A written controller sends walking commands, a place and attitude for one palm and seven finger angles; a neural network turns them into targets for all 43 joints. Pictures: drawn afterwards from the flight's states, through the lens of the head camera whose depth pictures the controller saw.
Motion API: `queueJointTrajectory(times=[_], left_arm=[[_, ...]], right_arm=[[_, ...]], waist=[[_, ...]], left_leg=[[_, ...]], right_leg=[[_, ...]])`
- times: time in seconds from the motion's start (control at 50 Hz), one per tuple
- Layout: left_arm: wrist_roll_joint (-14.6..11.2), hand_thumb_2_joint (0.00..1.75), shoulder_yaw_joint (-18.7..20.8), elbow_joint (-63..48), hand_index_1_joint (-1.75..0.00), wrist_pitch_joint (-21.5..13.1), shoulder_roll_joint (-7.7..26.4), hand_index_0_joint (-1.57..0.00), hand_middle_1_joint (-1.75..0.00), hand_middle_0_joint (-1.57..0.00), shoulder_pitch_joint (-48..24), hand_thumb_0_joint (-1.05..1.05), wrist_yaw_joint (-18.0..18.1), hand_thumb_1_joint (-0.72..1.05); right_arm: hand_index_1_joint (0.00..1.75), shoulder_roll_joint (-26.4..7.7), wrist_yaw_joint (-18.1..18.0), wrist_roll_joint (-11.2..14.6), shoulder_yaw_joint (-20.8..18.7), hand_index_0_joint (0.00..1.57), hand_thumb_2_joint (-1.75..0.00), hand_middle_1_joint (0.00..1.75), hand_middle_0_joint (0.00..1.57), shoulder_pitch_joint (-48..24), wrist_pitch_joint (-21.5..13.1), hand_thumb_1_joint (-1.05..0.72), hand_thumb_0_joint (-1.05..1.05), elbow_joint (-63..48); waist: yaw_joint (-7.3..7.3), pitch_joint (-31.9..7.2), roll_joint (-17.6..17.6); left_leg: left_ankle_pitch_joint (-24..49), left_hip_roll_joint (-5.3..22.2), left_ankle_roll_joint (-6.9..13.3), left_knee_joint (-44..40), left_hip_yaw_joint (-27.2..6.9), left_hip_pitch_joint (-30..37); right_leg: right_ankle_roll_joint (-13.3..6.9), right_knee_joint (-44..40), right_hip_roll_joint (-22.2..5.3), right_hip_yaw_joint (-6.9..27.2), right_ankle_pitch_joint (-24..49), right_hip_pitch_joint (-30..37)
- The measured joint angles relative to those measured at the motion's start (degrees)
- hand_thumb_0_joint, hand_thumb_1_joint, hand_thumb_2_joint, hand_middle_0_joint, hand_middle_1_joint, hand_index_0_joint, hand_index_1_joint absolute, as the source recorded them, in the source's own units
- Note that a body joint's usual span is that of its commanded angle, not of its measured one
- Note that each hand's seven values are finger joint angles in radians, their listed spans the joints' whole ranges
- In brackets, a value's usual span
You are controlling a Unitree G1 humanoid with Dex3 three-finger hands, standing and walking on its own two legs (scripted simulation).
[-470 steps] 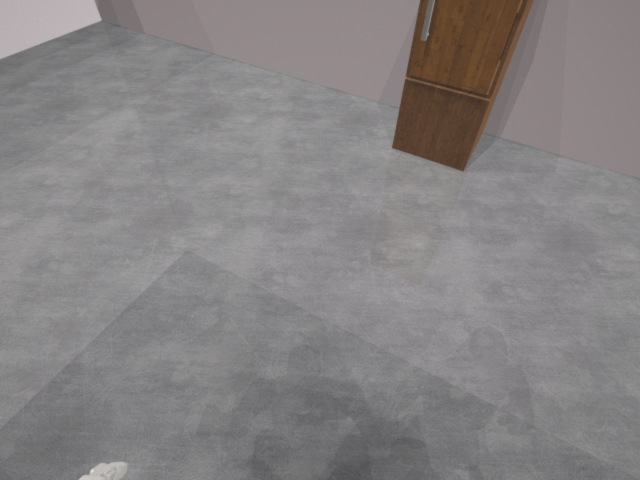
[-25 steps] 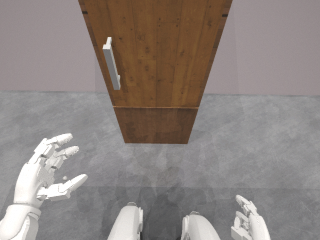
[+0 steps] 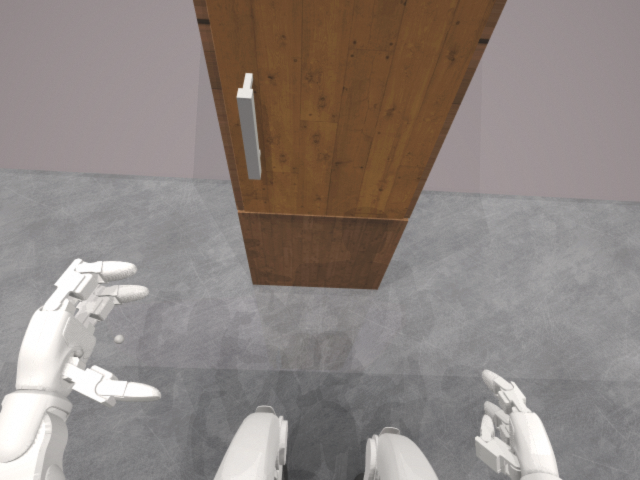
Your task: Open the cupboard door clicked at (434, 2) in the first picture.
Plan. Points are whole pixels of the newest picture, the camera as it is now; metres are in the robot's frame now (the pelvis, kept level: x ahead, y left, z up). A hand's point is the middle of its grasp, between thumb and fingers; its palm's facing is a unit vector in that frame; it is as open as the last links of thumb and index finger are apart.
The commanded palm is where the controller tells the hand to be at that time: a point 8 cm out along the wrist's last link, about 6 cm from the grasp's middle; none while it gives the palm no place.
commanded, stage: raise the hand with hooked fingers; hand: left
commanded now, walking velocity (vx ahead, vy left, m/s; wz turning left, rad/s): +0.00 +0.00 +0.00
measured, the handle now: (252, 130) +0.60 +0.16 +0.02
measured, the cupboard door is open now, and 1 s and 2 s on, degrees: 0 0 0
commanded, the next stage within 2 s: move the hooked fingers beside the handle in 0.84 s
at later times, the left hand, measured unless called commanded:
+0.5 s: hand (105, 303) +0.29 +0.27 +0.03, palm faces +0.04 -1.00 -0.05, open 14.0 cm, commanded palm +0.27 +0.32 +0.04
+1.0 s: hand (117, 308) +0.29 +0.26 +0.03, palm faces +0.05 -1.00 -0.06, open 14.0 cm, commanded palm +0.28 +0.31 +0.04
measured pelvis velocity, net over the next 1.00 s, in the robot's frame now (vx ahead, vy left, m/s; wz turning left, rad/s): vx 0.01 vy -0.01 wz -0.01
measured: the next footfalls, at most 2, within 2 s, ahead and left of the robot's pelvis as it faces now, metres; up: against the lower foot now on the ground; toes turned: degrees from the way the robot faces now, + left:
none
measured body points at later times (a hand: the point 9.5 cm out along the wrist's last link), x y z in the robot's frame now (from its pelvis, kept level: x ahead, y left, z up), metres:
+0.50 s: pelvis +0.01 +0.00 +0.00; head +0.11 +0.02 +0.44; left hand +0.29 +0.33 +0.04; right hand +0.17 -0.26 -0.09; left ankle +0.05 +0.09 -0.63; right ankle +0.02 -0.13 -0.63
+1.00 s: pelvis +0.01 -0.01 +0.00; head +0.11 +0.01 +0.44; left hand +0.28 +0.31 +0.04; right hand +0.18 -0.26 -0.09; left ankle +0.05 +0.09 -0.63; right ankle +0.02 -0.13 -0.63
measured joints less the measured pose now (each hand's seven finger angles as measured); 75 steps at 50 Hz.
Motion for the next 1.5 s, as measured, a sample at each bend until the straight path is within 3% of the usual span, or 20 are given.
queueJointTrajectory(times=[0.2, 0.5, 0.72, 0.98, 1.12, 1.34, 1.5], left_arm=[[-0.8, 0.31, 2.9, 4.0, -1.19, 1.7, 2.3, -0.30, -1.19, -0.29, -4.6, -0.01, -3.4, -0.48], [-2.7, 0.30, 6.1, 7.6, -1.20, 2.4, 4.6, -0.30, -1.20, -0.29, -7.9, -0.01, -6.3, -0.50], [-1.9, 0.30, 5.6, 7.4, -1.20, 0.8, 3.6, -0.30, -1.20, -0.30, -7.1, -0.01, -4.8, -0.50], [-2.2, 0.30, 5.5, 9.0, -1.20, 0.9, 3.5, -0.30, -1.20, -0.30, -7.9, -0.01, -5.7, -0.50], [-1.2, 0.30, 5.7, 13.2, -1.20, 0.9, 4.0, -0.30, -1.20, -0.30, -13.4, -0.01, -5.6, -0.50], [1.8, 0.30, 4.3, 17.3, -1.20, 3.2, 4.6, -0.30, -1.20, -0.30, -21.9, -0.01, -2.5, -0.50], [3.5, 0.30, 4.7, 21.7, -1.20, 1.5, 4.7, -0.30, -1.20, -0.30, -25.3, -0.01, 0.1, -0.50]], right_arm=[[0.30, 0.2, -0.2, 0.0, 1.3, 0.20, -0.89, 0.30, 0.21, 0.2, 0.5, -0.90, 0.01, 0.2], [0.30, -1.6, 0.0, 0.6, -0.3, 0.20, -0.89, 0.30, 0.21, 2.6, 1.1, -0.90, 0.02, 1.5], [0.30, -1.2, 0.0, 0.6, -0.2, 0.20, -0.89, 0.30, 0.21, 2.4, 1.6, -0.90, 0.02, 1.2], [0.30, -0.8, -0.4, 0.8, 0.4, 0.20, -0.89, 0.30, 0.21, 1.5, 1.9, -0.90, 0.01, 1.0], [0.30, -1.4, -1.0, 0.7, 0.5, 0.20, -0.89, 0.30, 0.21, 1.1, 1.7, -0.90, 0.01, 1.9], [0.30, -1.1, -0.5, 0.5, 0.4, 0.20, -0.89, 0.30, 0.21, 1.7, 3.4, -0.90, 0.01, 2.4], [0.30, -0.9, 0.3, 0.3, 0.4, 0.20, -0.89, 0.30, 0.21, 3.6, 5.5, -0.90, 0.01, 3.2]], waist=[[0.44, 0.0, 0.2], [-0.91, -0.1, 0.4], [-1.17, 0.0, 0.4], [-0.61, -0.3, 0.5], [-0.44, -0.3, 0.2], [-2.22, 0.0, 0.2], [-2.97, -0.3, 0.3]], left_leg=[[-0.5, 0.0, 0.2, 0.7, -0.4, -1.0], [-0.7, 0.5, 0.0, 0.5, 0.0, -1.7], [-0.5, 0.6, -0.5, 0.3, 0.0, -1.5], [-0.6, 0.8, -0.9, 0.6, -0.4, -1.3], [-1.0, 0.7, -1.1, 1.8, -0.9, -2.7], [-0.6, 1.0, -0.9, 1.1, 0.0, -3.3], [-0.6, 1.0, -0.7, 0.3, 0.8, -3.2]], right_leg=[[0.2, 0.1, 0.1, -0.3, -0.3, -0.6], [0.0, 0.1, 0.6, 0.2, -0.3, -1.7], [-0.4, 0.3, 0.7, 0.2, -0.3, -1.7], [-0.9, 0.9, 0.9, -0.2, -0.8, -1.6], [-1.1, 2.1, 0.9, -0.6, -1.2, -2.8], [-0.8, 1.5, 1.1, 0.4, -0.5, -4.0], [-0.6, 1.0, 1.1, 1.1, -0.4, -4.3]])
